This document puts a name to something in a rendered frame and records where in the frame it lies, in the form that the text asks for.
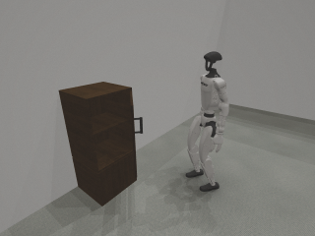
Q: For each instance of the humanoid robot torso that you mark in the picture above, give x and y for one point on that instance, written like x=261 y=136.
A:
x=210 y=101

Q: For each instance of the robot left hand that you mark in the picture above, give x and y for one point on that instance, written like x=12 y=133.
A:
x=217 y=140

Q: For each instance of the left robot shin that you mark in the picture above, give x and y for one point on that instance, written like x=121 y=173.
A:
x=209 y=170

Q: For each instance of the robot left upper arm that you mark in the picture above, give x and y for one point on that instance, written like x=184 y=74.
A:
x=220 y=86

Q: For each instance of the left robot forearm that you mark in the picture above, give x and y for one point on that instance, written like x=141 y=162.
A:
x=222 y=118

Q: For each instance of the right robot forearm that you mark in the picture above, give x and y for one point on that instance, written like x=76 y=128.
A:
x=202 y=111

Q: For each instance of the handle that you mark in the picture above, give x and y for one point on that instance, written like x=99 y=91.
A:
x=141 y=125

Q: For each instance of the cupboard door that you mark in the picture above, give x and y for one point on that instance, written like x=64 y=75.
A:
x=133 y=133

